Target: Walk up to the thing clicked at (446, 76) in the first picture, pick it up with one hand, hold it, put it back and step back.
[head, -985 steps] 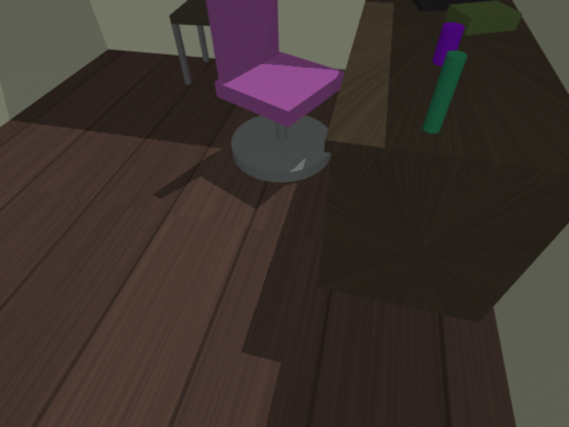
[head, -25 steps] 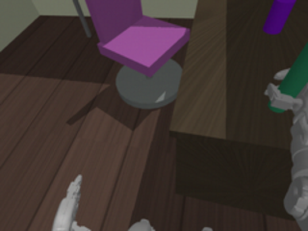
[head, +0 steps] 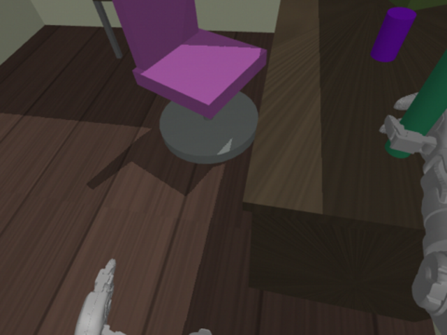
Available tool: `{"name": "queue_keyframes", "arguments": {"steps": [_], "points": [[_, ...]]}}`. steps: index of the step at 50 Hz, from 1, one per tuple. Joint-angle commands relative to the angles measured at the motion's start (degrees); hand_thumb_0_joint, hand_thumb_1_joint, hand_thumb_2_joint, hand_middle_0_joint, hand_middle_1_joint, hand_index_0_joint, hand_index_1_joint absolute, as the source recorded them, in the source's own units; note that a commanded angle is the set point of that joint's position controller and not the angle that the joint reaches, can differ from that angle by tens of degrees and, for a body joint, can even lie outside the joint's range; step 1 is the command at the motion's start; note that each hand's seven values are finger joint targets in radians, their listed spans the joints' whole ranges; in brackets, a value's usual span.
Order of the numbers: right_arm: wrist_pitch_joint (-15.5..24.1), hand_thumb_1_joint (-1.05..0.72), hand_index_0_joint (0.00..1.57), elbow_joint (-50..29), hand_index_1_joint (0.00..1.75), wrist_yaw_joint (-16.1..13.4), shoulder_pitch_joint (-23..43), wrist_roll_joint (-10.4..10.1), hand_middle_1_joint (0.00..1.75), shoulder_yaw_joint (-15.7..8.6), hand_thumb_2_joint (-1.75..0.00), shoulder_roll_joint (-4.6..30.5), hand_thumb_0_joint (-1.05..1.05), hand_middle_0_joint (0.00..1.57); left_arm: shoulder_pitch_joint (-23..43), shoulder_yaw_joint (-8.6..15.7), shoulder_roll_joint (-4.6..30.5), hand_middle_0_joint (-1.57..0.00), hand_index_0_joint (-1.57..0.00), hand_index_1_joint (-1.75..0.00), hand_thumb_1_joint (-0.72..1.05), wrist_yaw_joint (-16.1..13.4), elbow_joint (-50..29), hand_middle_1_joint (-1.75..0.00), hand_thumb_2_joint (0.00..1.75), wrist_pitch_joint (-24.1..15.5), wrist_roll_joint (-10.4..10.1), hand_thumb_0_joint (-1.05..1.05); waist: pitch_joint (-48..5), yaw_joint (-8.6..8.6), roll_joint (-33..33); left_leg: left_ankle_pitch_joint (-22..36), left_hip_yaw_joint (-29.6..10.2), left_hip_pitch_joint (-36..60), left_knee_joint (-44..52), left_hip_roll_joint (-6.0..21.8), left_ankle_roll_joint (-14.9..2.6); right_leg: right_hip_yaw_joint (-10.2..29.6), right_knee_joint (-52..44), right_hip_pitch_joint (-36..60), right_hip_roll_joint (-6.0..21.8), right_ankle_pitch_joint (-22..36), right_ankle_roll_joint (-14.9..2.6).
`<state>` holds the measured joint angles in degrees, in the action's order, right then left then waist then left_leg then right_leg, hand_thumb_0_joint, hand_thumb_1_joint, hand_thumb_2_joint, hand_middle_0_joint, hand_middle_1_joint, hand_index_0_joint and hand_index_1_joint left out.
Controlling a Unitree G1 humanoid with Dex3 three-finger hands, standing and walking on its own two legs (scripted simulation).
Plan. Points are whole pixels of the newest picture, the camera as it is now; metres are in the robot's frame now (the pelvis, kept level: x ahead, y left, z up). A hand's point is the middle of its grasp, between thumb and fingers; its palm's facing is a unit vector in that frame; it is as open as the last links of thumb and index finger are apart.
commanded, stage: settle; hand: right
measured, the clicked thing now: (426, 108) +0.47 -0.25 +0.15
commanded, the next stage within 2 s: lift in 0.18 s
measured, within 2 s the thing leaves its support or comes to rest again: neither
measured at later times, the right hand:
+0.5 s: hand (413, 120) +0.46 -0.24 +0.14, palm faces +0.20 +0.98 +0.02, open 5.7 cm
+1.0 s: hand (446, 118) +0.39 -0.21 +0.22, palm faces +0.20 +0.98 +0.00, open 5.6 cm
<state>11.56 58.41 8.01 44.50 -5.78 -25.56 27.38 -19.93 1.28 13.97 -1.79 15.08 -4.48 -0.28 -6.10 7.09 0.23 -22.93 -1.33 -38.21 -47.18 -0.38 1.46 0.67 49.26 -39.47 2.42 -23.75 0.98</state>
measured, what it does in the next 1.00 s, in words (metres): stands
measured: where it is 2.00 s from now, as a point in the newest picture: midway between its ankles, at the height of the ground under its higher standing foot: outside the picture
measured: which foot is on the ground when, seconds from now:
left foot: down 0.00-1.00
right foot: down 0.00-1.00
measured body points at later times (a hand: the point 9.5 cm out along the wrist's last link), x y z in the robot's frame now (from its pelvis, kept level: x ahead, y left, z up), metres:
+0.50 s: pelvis +0.00 -0.01 +0.01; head +0.05 -0.01 +0.46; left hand +0.15 +0.26 -0.04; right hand +0.45 -0.29 +0.14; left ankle +0.00 +0.14 -0.70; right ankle +0.00 -0.13 -0.70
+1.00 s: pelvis -0.01 +0.00 +0.03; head -0.02 +0.01 +0.48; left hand +0.15 +0.25 -0.03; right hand +0.37 -0.27 +0.22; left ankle +0.00 +0.14 -0.70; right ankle +0.00 -0.13 -0.70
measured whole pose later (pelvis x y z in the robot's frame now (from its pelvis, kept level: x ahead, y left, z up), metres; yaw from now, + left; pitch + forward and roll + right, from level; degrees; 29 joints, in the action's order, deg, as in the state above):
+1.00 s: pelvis -0.01 +0.00 +0.03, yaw +0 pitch +2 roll +0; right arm -9.0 23.0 3.1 28.9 -10.2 -18.1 17.7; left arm -20.4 3.5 13.5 -3.6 21.6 -5.5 -2.1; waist -4.9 0.6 2.5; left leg -18.9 -1.8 -20.6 -37.0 1.1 1.9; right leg -0.2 37.6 -21.2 1.1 -19.0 0.5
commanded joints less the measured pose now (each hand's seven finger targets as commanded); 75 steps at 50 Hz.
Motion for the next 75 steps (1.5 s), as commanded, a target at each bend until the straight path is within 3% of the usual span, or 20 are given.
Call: {"name": "queue_keyframes", "arguments": {"steps": [1,2,5,8,12,15,18,21,25,29,30,35,39,43,45,52,59,62,68,75], "points": [[4.7,-0.68,1.43,-17.2,1.48,0.6,28.7,-1.2,1.48,-2.2,-1.38,18.9,0.00,1.42,0.3,4.9,8.9,-0.05,-0.05,-0.05,-0.56,-0.4,-9.4,-0.05,0.05,-3.0,-0.3,0.00,-27.6,-0.61,6.0,26.4,1.5,11.3,5.1,-0.7,-0.76,-1.0,-3.9,18.2,-1.9,24.9,-2.00],[4.6,-0.67,1.43,-19.6,1.48,0.3,30.2,-1.4,1.48,-4.1,-1.39,21.4,0.00,1.41,0.1,5.0,9.3,-0.05,-0.05,-0.05,-0.56,-0.5,-9.9,-0.05,0.05,-2.9,-0.3,0.00,-29.7,-1.05,6.1,27.1,1.3,12.3,5.2,-0.7,-0.73,-1.2,-3.9,19.8,-1.8,25.8,-1.86],[3.6,-0.66,1.43,-14.4,1.48,0.9,26.9,-2.0,1.48,-1.3,-1.39,15.0,0.00,1.42,-2.4,4.1,7.3,-0.05,-0.05,-0.05,-0.56,0.0,-6.9,-0.05,0.05,-2.8,-0.4,0.00,-23.9,0.10,3.8,27.8,1.7,10.9,5.6,-0.8,-0.49,-1.1,-4.2,17.8,-1.8,25.3,-2.22],[4.2,-0.67,1.43,-20.9,1.48,0.3,31.3,-1.7,1.48,-4.7,-1.38,22.0,0.00,1.42,0.7,3.8,7.8,-0.05,-0.05,-0.05,-0.56,-0.4,-8.8,-0.05,0.05,-3.0,-0.6,0.00,-27.5,-1.44,4.9,29.3,1.0,14.8,5.5,-0.2,-0.42,-1.6,-4.7,17.4,-2.1,25.1,-2.11],[3.3,-0.70,1.40,-15.4,1.49,0.8,26.6,-1.7,1.48,-0.3,-1.41,14.5,0.00,1.39,1.0,3.3,6.9,-0.05,-0.04,-0.05,-0.56,-0.2,-8.1,-0.05,0.05,-3.1,-0.7,0.00,-23.9,-0.83,5.3,24.1,1.6,11.2,6.6,-0.8,-0.91,-1.1,-6.2,18.8,-1.7,23.5,-1.88],[3.3,-0.66,1.40,-20.1,1.45,0.7,28.6,-1.5,1.45,-2.7,-1.37,19.6,0.00,1.39,0.4,3.8,7.7,-0.06,-0.06,-0.06,-0.55,-0.4,-7.2,-0.06,0.05,-3.0,-0.7,0.00,-27.2,-2.42,7.5,26.2,1.4,13.1,6.4,-0.6,-0.95,-1.4,-5.9,20.7,-1.8,26.1,-1.67],[2.8,-0.61,1.35,-23.8,1.40,0.7,30.3,-2.7,1.40,-1.2,-1.32,16.6,0.00,1.35,1.5,6.6,10.4,-0.06,-0.06,-0.06,-0.55,-0.8,-9.6,-0.06,0.05,-3.5,-0.8,0.00,-29.0,-1.05,7.8,25.3,2.5,11.9,6.9,-1.3,-1.32,-0.4,-6.8,26.0,-0.9,30.8,-0.90],[1.6,-0.67,1.37,-20.0,1.41,0.2,25.7,-2.6,1.41,-0.9,-1.32,15.0,0.00,1.37,-0.1,6.0,9.1,-0.06,-0.06,-0.06,-0.55,-0.9,-5.5,-0.06,0.05,-3.3,-1.0,0.00,-24.0,-2.45,5.6,24.6,2.5,12.8,8.0,-1.1,-1.21,-1.0,-7.9,22.7,-1.3,27.2,-1.32],[1.5,-0.64,1.39,-28.5,1.43,-0.7,29.7,-2.8,1.43,-0.9,-1.34,16.0,0.00,1.38,1.7,6.2,9.2,-0.06,-0.06,-0.06,-0.55,-1.2,-7.5,-0.06,0.05,-3.9,-0.9,0.00,-27.8,-2.62,7.0,26.0,2.3,14.9,8.7,-0.9,-1.22,-1.2,-8.4,26.5,-1.2,29.1,-1.21],[-0.6,-0.66,1.38,-27.8,1.42,-1.3,24.2,-3.3,1.42,2.4,-1.33,10.2,0.00,1.38,1.4,3.3,5.2,-0.06,-0.06,-0.06,-0.55,-0.9,-2.5,-0.06,0.05,-3.7,-1.1,0.00,-21.4,-4.46,8.2,22.9,2.5,14.8,10.1,-1.0,-1.55,-1.3,-10.4,24.9,-1.1,27.1,-0.90],[-1.0,-0.67,1.39,-30.8,1.42,-1.6,24.8,-3.4,1.42,1.0,-1.34,12.3,0.00,1.38,2.8,5.8,7.8,-0.06,-0.06,-0.06,-0.56,-1.2,-3.8,-0.06,0.05,-4.0,-1.1,0.00,-24.1,-4.15,7.5,23.5,2.6,15.9,10.2,-1.0,-1.53,-1.2,-10.5,26.1,-1.0,27.2,-0.99],[-4.5,-0.66,1.40,-37.8,1.44,-2.5,20.4,-3.9,1.44,3.2,-1.34,8.6,0.00,1.40,3.4,3.0,5.5,-0.06,-0.05,-0.06,-0.56,-1.5,-5.1,-0.06,0.06,-4.0,-1.3,0.00,-24.0,-5.90,5.5,26.2,3.1,19.4,10.8,-0.9,-1.52,-1.2,-11.5,28.2,-0.9,31.3,-0.80],[-8.8,-0.64,1.41,-42.6,1.45,-3.7,18.7,-5.0,1.45,3.2,-1.36,7.7,0.00,1.40,2.4,8.4,10.4,-0.06,-0.06,-0.06,-0.56,-2.7,-4.0,-0.06,0.05,-4.0,-1.4,0.00,-19.1,-4.40,2.2,23.4,3.2,19.6,12.7,-0.8,-1.18,-1.5,-13.9,27.7,-1.3,24.4,-1.41],[-12.5,-0.67,1.42,-47.6,1.45,-4.7,13.7,-5.3,1.45,5.2,-1.34,4.2,0.00,1.41,2.7,3.5,4.7,-0.05,-0.05,-0.06,-0.56,-2.2,-4.7,-0.06,0.05,-4.0,-1.8,0.00,-15.0,-6.36,1.4,21.0,3.5,21.0,13.9,-0.5,-1.04,-1.7,-15.3,26.2,-1.6,21.3,-1.43],[-14.5,-0.67,1.42,-49.7,1.45,-4.9,12.1,-5.5,1.45,4.3,-1.34,5.1,0.00,1.42,1.5,6.1,7.3,-0.05,-0.05,-0.06,-0.56,-2.4,-4.3,-0.06,0.06,-3.8,-1.8,0.00,-14.0,-5.59,0.5,20.5,3.5,20.8,14.5,-0.5,-0.85,-1.6,-16.1,26.8,-1.5,20.3,-1.63],[-20.9,-0.66,1.44,-59.2,1.48,-5.0,12.8,-5.8,1.48,6.3,-1.37,2.5,0.00,1.43,5.7,4.8,5.7,-0.05,-0.05,-0.06,-0.56,-1.6,0.4,-0.06,0.05,-4.3,-1.7,0.00,-10.4,-6.34,3.8,15.8,3.0,19.3,16.9,0.2,-0.91,-1.9,-17.9,27.5,-2.2,15.1,-1.54],[-25.3,-0.68,1.45,-65.7,1.48,-6.5,10.8,-6.3,1.48,4.3,-1.36,3.4,0.00,1.44,8.1,6.4,7.7,-0.05,-0.05,-0.06,-0.56,-2.1,-0.9,-0.05,0.05,-5.3,-1.8,0.00,-15.4,-6.42,0.2,17.9,3.8,23.0,17.1,-0.1,-0.83,-1.0,-18.1,30.8,-2.0,17.7,-1.65],[-27.3,-0.69,1.46,-67.3,1.49,-6.8,10.0,-6.7,1.49,5.1,-1.37,2.0,0.00,1.46,8.4,3.7,4.6,-0.05,-0.05,-0.06,-0.56,-2.0,3.2,-0.05,0.06,-5.0,-1.9,0.00,-11.1,-7.72,1.4,15.6,3.8,22.3,18.1,0.0,-0.85,-1.3,-19.1,29.0,-2.4,15.7,-1.57],[-31.0,-0.69,1.46,-66.9,1.49,-6.9,7.8,-6.3,1.49,5.5,-1.37,1.6,0.00,1.46,10.1,3.9,5.0,-0.05,-0.05,-0.05,-0.55,-1.9,5.4,-0.05,0.05,-5.7,-1.9,0.00,-5.5,-7.48,1.8,7.0,3.5,20.6,20.8,0.2,-0.85,-1.3,-21.4,26.6,-2.7,7.4,-1.90],[-33.8,-0.71,1.46,-71.1,1.48,-6.7,7.2,-7.2,1.48,3.9,-1.36,2.1,0.00,1.46,9.6,5.6,6.6,-0.05,-0.05,-0.05,-0.56,-2.1,5.8,-0.05,0.05,-7.3,-1.7,0.00,-9.3,-6.81,-0.3,10.5,3.0,22.5,21.2,0.7,-0.42,-1.5,-20.9,29.4,-3.1,11.0,-2.20]]}}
